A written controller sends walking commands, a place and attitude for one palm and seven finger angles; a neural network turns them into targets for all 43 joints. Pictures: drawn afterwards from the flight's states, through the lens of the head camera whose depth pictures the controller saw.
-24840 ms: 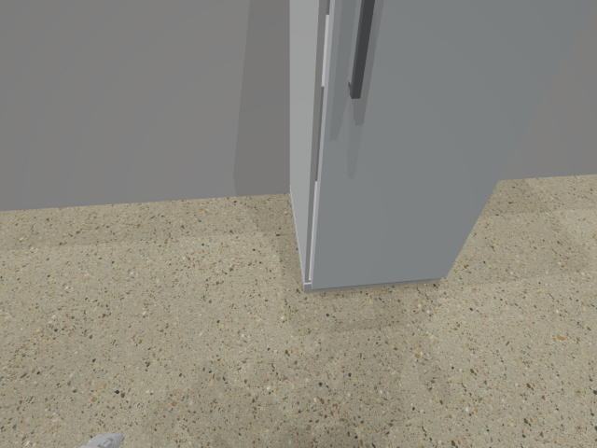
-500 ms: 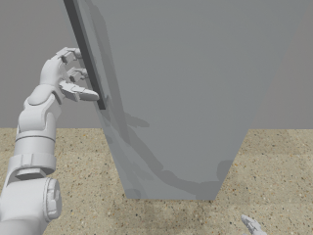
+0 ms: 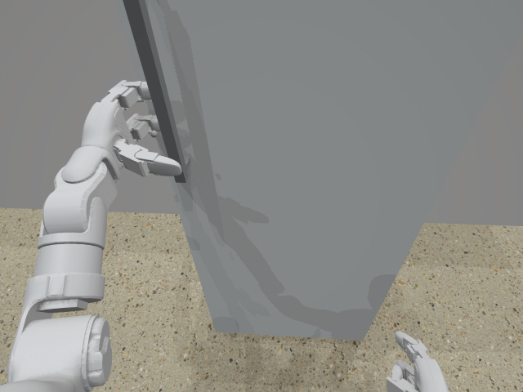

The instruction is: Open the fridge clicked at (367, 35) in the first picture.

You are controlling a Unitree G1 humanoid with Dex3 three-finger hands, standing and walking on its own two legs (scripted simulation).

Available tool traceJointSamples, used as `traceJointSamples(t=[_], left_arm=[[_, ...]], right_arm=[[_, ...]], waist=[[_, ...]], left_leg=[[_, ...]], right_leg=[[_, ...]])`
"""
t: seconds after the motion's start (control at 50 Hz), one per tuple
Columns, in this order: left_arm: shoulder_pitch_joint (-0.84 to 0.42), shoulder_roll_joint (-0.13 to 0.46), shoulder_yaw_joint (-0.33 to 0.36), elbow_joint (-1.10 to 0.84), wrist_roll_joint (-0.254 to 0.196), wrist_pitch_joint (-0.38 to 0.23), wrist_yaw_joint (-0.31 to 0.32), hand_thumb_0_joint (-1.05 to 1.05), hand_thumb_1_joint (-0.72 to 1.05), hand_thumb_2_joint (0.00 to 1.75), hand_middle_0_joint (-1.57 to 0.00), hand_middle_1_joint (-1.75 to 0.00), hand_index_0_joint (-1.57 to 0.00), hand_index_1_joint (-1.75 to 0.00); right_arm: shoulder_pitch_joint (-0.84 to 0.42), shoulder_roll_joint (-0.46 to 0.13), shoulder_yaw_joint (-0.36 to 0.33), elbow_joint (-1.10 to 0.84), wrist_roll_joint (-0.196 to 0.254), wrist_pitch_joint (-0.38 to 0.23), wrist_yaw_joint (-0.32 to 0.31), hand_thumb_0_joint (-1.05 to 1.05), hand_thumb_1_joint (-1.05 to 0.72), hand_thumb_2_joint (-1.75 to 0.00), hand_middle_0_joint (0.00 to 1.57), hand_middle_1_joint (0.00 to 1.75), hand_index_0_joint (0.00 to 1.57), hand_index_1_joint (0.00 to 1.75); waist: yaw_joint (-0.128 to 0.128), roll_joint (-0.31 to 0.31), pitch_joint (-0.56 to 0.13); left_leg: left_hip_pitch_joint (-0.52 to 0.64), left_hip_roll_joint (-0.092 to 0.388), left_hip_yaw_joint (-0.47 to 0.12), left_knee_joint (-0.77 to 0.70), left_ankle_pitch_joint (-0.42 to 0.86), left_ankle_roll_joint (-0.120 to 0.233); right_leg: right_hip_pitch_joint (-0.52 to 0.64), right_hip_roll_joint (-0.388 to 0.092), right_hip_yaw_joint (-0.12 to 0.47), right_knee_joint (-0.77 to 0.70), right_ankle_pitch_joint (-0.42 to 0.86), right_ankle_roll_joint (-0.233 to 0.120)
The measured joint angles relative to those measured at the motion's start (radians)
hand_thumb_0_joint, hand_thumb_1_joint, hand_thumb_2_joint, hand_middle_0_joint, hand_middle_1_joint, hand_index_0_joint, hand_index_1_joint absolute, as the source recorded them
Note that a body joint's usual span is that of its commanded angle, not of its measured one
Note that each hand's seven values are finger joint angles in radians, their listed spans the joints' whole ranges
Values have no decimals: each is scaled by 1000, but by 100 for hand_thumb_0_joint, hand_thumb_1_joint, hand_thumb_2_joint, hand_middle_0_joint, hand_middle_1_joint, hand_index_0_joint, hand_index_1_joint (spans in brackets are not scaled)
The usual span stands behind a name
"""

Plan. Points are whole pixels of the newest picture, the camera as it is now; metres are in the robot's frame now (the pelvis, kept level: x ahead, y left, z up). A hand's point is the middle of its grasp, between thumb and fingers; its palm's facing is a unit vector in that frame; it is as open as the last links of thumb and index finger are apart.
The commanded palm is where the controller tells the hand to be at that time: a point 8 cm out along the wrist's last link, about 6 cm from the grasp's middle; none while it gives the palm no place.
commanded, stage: slide the fingers in behind the handle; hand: left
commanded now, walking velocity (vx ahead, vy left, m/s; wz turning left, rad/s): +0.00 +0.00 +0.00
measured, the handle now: (163, 89) +0.46 +0.18 +0.27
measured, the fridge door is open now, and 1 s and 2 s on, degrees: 0 0 0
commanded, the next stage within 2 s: grip the handle and tug to test in 1.12 s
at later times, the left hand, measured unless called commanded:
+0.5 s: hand (168, 133) +0.39 +0.16 +0.23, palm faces +0.03 -1.00 -0.01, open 14.3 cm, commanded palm +0.36 +0.21 +0.24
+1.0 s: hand (172, 133) +0.39 +0.15 +0.23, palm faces +0.05 -1.00 -0.01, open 14.5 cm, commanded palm +0.36 +0.20 +0.24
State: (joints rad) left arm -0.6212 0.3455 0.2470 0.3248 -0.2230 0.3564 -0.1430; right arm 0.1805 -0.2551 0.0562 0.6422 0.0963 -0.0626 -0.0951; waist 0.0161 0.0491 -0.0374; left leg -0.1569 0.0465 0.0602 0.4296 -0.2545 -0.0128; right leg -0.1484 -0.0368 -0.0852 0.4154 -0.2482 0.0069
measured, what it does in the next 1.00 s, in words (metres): stands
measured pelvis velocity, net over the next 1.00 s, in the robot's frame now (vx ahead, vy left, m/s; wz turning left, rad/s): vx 0.01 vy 0.00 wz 0.00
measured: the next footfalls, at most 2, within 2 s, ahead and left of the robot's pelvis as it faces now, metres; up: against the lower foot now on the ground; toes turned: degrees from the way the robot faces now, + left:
none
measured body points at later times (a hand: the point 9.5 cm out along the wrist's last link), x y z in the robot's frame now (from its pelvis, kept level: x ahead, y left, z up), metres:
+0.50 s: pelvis +0.01 +0.00 +0.00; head -0.01 -0.02 +0.45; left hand +0.38 +0.21 +0.24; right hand +0.18 -0.24 -0.09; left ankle -0.02 +0.13 -0.74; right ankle -0.02 -0.12 -0.74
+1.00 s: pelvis +0.01 +0.00 +0.00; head -0.01 -0.02 +0.45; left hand +0.38 +0.21 +0.24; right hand +0.20 -0.22 -0.09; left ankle -0.02 +0.13 -0.74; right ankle -0.02 -0.12 -0.74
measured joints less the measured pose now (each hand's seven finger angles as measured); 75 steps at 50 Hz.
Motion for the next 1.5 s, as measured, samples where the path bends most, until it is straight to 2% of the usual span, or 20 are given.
traceJointSamples(t=[0.24,0.34,0.6,0.86,1.26,1.36,1.5], left_arm=[[8,-21,4,-4,-2,11,22,-1,-50,30,-30,-120,-30,-120],[53,-37,7,-82,-1,5,32,-1,-50,30,-30,-120,-30,-120],[78,-68,-16,-172,4,85,79,-1,-50,30,-29,-120,-22,-116],[49,-96,-52,-174,18,93,102,-1,-50,30,-28,-120,-20,-118],[78,-90,-42,-206,11,102,101,-1,-50,30,-28,-120,-19,-117],[74,-94,-42,-202,13,101,108,-1,-44,32,-29,-121,-20,-118],[76,-92,-38,-200,15,99,111,-1,-21,42,-31,-124,-22,-121]], right_arm=[[17,8,0,2,-6,25,9,2,-90,-90,20,30,20,30],[33,5,-6,1,-8,30,14,2,-90,-90,20,30,20,30],[-6,4,-8,-5,-8,41,16,2,-90,-90,20,30,20,30],[-22,16,-1,-3,-13,49,16,2,-90,-90,20,30,20,30],[-10,14,0,1,-15,67,19,2,-90,-90,20,30,20,30],[-13,11,-3,0,-15,66,18,2,-90,-90,20,30,20,30],[-14,15,-1,-2,-16,66,20,2,-90,-90,20,30,20,30]], waist=[[-17,4,-8],[-14,4,-9],[-4,11,-17],[12,5,-9],[2,3,-12],[2,5,-12],[-1,4,-14]], left_leg=[[5,0,12,-8,-7,1],[14,1,17,-10,-12,0],[20,-2,12,0,-20,2],[15,-7,-1,8,-22,3],[25,-7,10,1,-23,6],[22,-7,9,0,-22,6],[24,-6,10,-4,-20,5]], right_leg=[[-5,0,12,1,-7,3],[2,1,17,0,-11,3],[12,-2,12,8,-20,5],[14,-7,1,10,-23,6],[20,-7,12,3,-20,9],[18,-7,11,1,-18,10],[18,-5,12,-2,-16,8]])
